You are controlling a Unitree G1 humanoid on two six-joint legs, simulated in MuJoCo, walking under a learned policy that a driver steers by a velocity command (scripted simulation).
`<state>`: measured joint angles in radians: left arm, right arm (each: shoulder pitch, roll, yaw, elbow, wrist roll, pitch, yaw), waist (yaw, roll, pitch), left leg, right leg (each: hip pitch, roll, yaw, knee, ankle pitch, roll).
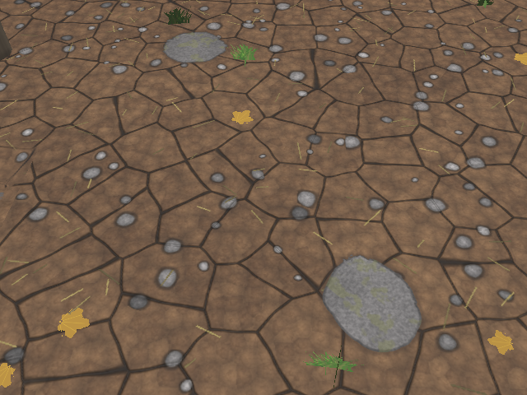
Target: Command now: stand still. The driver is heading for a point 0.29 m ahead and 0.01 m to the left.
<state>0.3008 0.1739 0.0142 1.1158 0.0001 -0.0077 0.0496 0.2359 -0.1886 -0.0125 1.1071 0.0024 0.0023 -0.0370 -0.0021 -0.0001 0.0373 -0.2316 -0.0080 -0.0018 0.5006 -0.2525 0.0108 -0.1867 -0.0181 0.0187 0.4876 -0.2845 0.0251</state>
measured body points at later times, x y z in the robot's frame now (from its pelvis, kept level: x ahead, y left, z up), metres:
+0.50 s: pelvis +0.00 +0.00 +0.00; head +0.02 +0.00 +0.45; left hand -0.02 +0.23 -0.16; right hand +0.01 -0.24 -0.16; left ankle +0.01 +0.11 -0.74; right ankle -0.01 -0.14 -0.74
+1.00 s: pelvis +0.07 -0.04 +0.00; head +0.07 -0.05 +0.45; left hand +0.01 +0.20 -0.14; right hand +0.08 -0.29 -0.16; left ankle +0.01 +0.10 -0.67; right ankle +0.01 -0.13 -0.74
